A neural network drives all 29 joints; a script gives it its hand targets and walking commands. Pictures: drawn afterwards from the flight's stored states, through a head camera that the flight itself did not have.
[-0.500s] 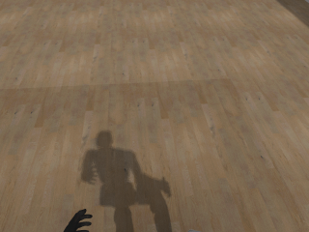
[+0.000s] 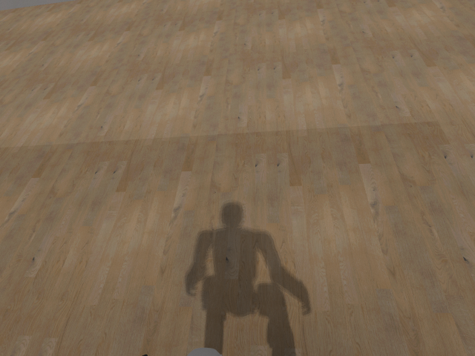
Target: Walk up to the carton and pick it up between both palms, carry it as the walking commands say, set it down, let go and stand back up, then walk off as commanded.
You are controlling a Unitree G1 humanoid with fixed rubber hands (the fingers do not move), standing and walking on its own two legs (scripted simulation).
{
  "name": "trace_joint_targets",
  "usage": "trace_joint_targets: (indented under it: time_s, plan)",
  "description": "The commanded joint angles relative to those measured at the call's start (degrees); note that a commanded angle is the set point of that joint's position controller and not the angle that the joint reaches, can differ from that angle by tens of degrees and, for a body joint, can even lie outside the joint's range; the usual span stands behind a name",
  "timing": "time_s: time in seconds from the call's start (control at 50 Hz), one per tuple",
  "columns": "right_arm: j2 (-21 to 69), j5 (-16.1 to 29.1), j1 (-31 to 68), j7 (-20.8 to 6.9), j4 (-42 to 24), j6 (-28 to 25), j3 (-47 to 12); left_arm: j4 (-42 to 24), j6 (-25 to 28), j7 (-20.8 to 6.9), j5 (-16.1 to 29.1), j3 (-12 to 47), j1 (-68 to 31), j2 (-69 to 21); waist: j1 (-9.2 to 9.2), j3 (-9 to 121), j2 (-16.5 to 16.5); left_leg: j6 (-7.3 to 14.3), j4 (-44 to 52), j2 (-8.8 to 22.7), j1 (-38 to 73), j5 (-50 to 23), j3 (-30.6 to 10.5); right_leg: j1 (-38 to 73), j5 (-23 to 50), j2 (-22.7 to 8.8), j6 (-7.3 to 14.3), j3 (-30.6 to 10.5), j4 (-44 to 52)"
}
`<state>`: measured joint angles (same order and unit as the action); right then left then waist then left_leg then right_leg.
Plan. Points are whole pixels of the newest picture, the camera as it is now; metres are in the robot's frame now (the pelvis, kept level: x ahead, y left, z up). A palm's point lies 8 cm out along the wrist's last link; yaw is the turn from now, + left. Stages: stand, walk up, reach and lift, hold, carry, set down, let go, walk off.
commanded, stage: walk up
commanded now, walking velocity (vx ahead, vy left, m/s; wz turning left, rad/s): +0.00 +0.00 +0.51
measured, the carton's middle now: out of the picture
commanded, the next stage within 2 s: none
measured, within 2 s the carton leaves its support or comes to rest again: neither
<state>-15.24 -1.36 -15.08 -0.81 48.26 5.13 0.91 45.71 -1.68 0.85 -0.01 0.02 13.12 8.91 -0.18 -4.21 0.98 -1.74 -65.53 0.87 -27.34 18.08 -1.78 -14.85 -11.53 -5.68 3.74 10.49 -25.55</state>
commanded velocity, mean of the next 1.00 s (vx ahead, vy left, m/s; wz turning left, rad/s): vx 0.09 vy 0.00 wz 0.51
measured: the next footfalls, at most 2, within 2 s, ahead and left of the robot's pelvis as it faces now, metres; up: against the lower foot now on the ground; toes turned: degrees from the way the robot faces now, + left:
left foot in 0.40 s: +0.06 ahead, +0.19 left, +0.00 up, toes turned +14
right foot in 0.92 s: +0.01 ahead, +0.06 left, +0.00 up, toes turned +22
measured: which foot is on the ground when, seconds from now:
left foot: up 0.00-0.38, down 0.40-0.90, up 0.92-1.00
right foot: down 0.00-0.40, up 0.42-0.90, down 0.92-1.00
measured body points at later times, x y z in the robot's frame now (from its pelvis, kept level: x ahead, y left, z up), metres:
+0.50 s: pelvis -0.04 +0.10 -0.03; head -0.05 +0.15 +0.42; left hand +0.03 +0.38 -0.17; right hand +0.08 -0.15 -0.14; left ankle +0.02 +0.18 -0.75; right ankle +0.00 -0.05 -0.69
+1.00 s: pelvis -0.06 +0.12 -0.01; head -0.03 +0.12 +0.44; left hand -0.16 +0.38 -0.14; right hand +0.14 -0.05 -0.15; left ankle -0.06 +0.23 -0.67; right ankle -0.03 +0.05 -0.75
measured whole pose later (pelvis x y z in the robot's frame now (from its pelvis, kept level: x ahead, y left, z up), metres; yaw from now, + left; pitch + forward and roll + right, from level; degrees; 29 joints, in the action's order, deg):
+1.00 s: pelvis -0.06 +0.12 -0.01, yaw +30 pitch +0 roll +2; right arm -13.7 -1.7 -12.6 -2.6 48.3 3.7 0.9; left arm 51.0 -2.9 2.2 0.0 0.0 16.1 16.4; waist -0.6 -2.2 -0.4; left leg -1.8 -61.0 -9.7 -35.1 15.8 -4.8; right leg -12.7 -16.4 -2.2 2.2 8.1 -28.3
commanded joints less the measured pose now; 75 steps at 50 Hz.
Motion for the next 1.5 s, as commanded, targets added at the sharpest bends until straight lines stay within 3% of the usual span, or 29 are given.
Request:
trace_joint_targets:
  time_s: [0.0,0.08,0.24,0.3,0.32,0.36,0.38,0.4,0.44,0.5,0.56,0.62,0.76,0.82,0.84,0.86,0.88,0.92,0.94,1.12,1.22,1.3,1.36,1.38,1.4,1.42,1.44,1.46,1.48]
  plan:
    - [-3.6,0.2,-0.5,0.2,-2.0,-0.6,4.7,-3.9,0.8,1.0,-1.4,-4.8,2.1,11.2,-0.86,7.6,-9.6,-2.6,-1.8,3.2,-8.5,-0.3,2.3,14.5,6.0,-15.0,-0.6,-6.7,10.1]
    - [-3.5,0.3,0.2,-0.1,-3.5,-0.8,4.8,-4.4,0.5,0.9,-1.6,-5.0,-0.4,11.2,-0.73,6.7,-8.1,-2.3,1.6,4.3,-8.4,1.4,2.6,13.2,-3.9,-16.2,2.0,-5.7,12.0]
    - [-2.5,0.1,0.1,-0.3,-5.7,-1.9,3.7,-3.6,-0.2,0.3,-2.9,-5.8,-2.8,12.7,0.01,9.3,-10.7,-0.3,20.3,5.6,-0.9,7.2,5.2,12.6,-2.9,-16.3,2.4,-2.4,6.1]
    - [-3.7,-0.2,-5.5,-0.2,-4.1,-2.2,4.2,-4.0,-1.1,0.0,-2.9,-5.8,-6.6,13.8,3.87,8.7,-9.6,0.7,26.6,4.4,6.2,3.4,6.5,6.2,-11.6,-15.2,0.2,-0.8,1.2]
    - [-5.7,-0.4,-9.2,0.0,-2.7,-2.6,4.7,-4.7,-1.7,-0.3,-2.8,-5.4,-7.8,12.6,5.52,7.6,-4.3,2.3,32.2,4.6,11.5,2.2,3.2,0.0,-13.6,-12.0,-1.7,1.4,-7.7]
    - [-15.3,-1.1,-8.2,0.8,-3.3,-2.6,5.9,-6.8,-3.0,-1.0,-1.7,-3.9,-9.0,9.9,5.51,-3.4,19.5,7.7,52.9,17.2,4.9,2.8,-31.7,-16.5,-28.7,3.1,-6.6,-0.8,-31.8]
    - [-14.5,-1.5,-6.2,0.8,-4.0,-2.9,5.5,-6.7,-3.1,-1.0,-1.4,-4.0,-8.9,10.2,3.88,-4.8,16.5,8.0,58.6,16.9,-2.2,15.5,-36.3,-13.9,-23.1,2.0,-7.6,-8.4,-36.1]
    - [-13.9,-1.4,-2.3,0.9,-4.6,-2.7,5.4,-6.1,-3.3,-1.0,-1.2,-4.1,-7.8,10.8,2.57,-6.4,13.6,7.4,61.6,15.8,-6.6,28.3,-36.2,-12.6,-20.4,1.3,-7.5,-10.1,-38.6]
    - [-11.7,-1.3,2.7,1.6,-5.9,-2.8,5.3,-3.5,-3.5,-1.3,-1.2,-4.3,-5.1,11.7,1.11,-5.6,12.2,5.3,60.7,11.8,-7.2,28.0,-29.6,-10.5,-14.7,1.3,-6.4,-10.1,-39.9]
    - [-10.2,-0.5,0.4,2.1,-6.0,-3.8,5.4,0.1,-2.9,-1.2,-1.7,-3.7,-2.3,11.2,2.03,2.4,9.9,-0.7,60.1,6.3,7.6,18.0,-22.5,-12.8,-9.9,4.2,-5.5,-7.5,-42.0]
    - [-9.8,2.6,-1.3,1.9,-5.2,-4.5,4.3,0.1,-2.5,-1.9,-1.0,-3.2,-5.8,11.2,2.63,10.7,8.2,0.8,54.0,6.1,21.4,-5.4,-23.7,-13.5,-8.4,3.6,-6.6,-9.7,-38.3]
    - [-9.9,2.4,-3.8,2.2,-3.9,-4.7,4.6,0.1,-2.3,-1.6,-0.8,-2.6,-5.0,11.4,3.61,14.2,9.7,-2.4,53.0,3.6,28.4,-16.3,-20.3,-11.5,-11.6,6.2,-5.8,-7.9,-29.7]
    - [-10.2,0.8,-3.2,2.3,-4.1,-3.3,4.8,-0.5,-2.2,0.0,-0.1,-2.9,-1.9,13.5,2.41,12.9,10.3,-4.4,59.3,1.9,21.1,-4.7,-25.8,-4.7,-15.4,8.9,-3.7,-7.6,-15.7]
    - [-9.8,0.3,3.3,1.3,-5.4,-2.9,5.3,3.5,-1.2,0.4,-0.2,-3.8,11.9,15.6,-4.53,15.1,10.9,-9.7,59.0,-4.1,0.4,11.5,-19.7,19.0,-18.9,7.5,-0.3,-7.0,-1.5]
    - [-10.1,1.0,16.3,-0.4,-9.0,-2.6,4.7,6.8,-1.0,1.2,0.3,-5.1,21.3,17.5,-13.39,14.4,4.2,-13.9,44.9,-13.5,-18.5,18.1,-7.6,35.2,-18.4,3.3,0.3,-4.9,10.8]
    - [-6.4,0.6,13.8,-1.0,-8.8,-2.8,4.0,5.9,-0.5,2.6,0.2,-5.9,15.2,19.7,-11.16,11.7,-24.8,-3.0,10.0,-12.0,-20.9,16.1,-8.2,23.2,-23.8,-17.1,1.5,-23.4,12.3]
    - [-4.9,-0.9,11.6,-1.3,-9.7,-3.1,4.7,1.8,0.0,2.9,-0.8,-5.4,1.9,17.6,-4.69,5.6,-18.4,-2.3,-2.8,-3.8,-23.1,8.4,-6.1,13.2,-32.3,-24.8,3.5,-27.3,16.4]
    - [-6.1,-1.9,2.9,-2.0,-6.2,-2.9,5.9,-1.4,2.2,3.1,-0.9,-4.3,-7.5,14.8,2.92,2.9,-8.3,-1.0,-12.2,-1.7,-16.1,0.0,-6.8,5.5,-27.3,-19.5,1.9,-20.0,18.2]
    - [-7.0,-1.6,-0.9,-2.5,-4.4,-2.2,6.9,-2.1,3.2,2.3,-1.0,-3.7,-10.5,12.9,4.74,6.0,-8.1,-1.3,-17.5,-2.4,-10.7,-2.1,-2.8,1.2,-26.0,-15.5,1.9,-15.7,16.8]
    - [-3.0,0.7,7.7,-3.9,-3.6,-3.7,2.8,3.8,5.3,0.3,-0.1,-4.6,14.9,13.0,-3.53,2.6,-12.6,-1.9,1.8,1.6,-18.1,-8.0,2.8,21.4,-13.8,-13.4,-1.2,-7.5,16.0]
    - [-1.9,1.2,11.3,-3.8,-4.3,-5.6,1.8,3.6,5.4,-0.6,-0.6,-5.0,13.4,13.2,-3.4,1.8,-14.0,-1.7,11.1,3.0,-16.0,-6.4,5.2,21.3,-11.0,-14.4,0.5,-2.6,15.5]
    - [-1.2,0.1,8.2,-3.4,-3.5,-6.5,1.3,1.4,5.4,-1.1,-0.9,-5.8,7.4,13.9,-0.24,3.9,-12.7,0.3,20.2,3.9,-8.2,-2.4,6.3,17.9,-10.0,-14.6,0.1,2.9,11.2]
    - [-2.2,-1.6,1.7,-2.5,-2.9,-7.4,2.0,0.9,5.4,-1.1,-1.2,-5.9,4.3,16.0,2.52,9.3,-11.2,3.0,26.8,1.6,1.6,4.0,7.8,16.2,8.7,-15.5,-0.9,5.4,-2.3]
    - [-4.6,-2.0,-10.1,-1.8,0.6,-8.0,3.4,0.6,5.1,-1.3,-1.1,-6.0,2.7,16.5,6.95,16.7,-5.6,5.3,30.8,-0.8,16.8,5.4,6.5,10.6,13.8,-12.9,-2.0,7.1,-20.1]
    - [-11.1,-1.8,-19.5,-0.6,3.1,-8.9,5.4,-1.2,5.2,-2.0,-1.4,-4.7,2.1,13.6,10.55,18.3,10.6,7.6,37.9,4.4,29.8,8.6,-12.3,-5.6,1.1,-6.1,-3.5,4.2,-40.8]
    - [-17.9,-1.7,-19.2,0.4,3.0,-9.1,6.2,-3.4,5.2,-3.0,-1.7,-2.8,1.9,8.7,8.58,15.3,28.9,8.2,45.9,16.0,33.2,-0.8,-36.5,-25.0,-23.6,4.7,-5.3,-0.6,-51.7]
    - [-16.7,-0.9,-18.8,0.6,3.0,-9.0,5.7,-3.9,5.0,-3.1,-2.0,-2.7,-0.9,7.9,7.16,9.1,21.2,8.2,51.8,17.2,27.4,1.5,-43.4,-28.1,-23.5,3.0,-4.7,-7.9,-54.0]
    - [-14.7,-0.2,-15.0,1.0,1.5,-8.9,5.4,-2.1,4.6,-2.8,-2.1,-3.1,-1.1,10.0,5.98,4.3,9.9,5.9,52.5,16.0,23.1,-0.8,-41.9,-28.4,-18.0,0.2,-3.6,-11.2,-53.7]
    - [-13.0,-0.3,-12.1,1.2,0.6,-9.3,4.3,0.7,3.7,-2.5,-1.4,-2.9,0.3,10.1,2.93,-1.0,3.9,-1.2,48.0,14.3,17.7,-22.5,-36.6,-25.7,-14.0,-0.4,-4.1,-10.5,-51.4]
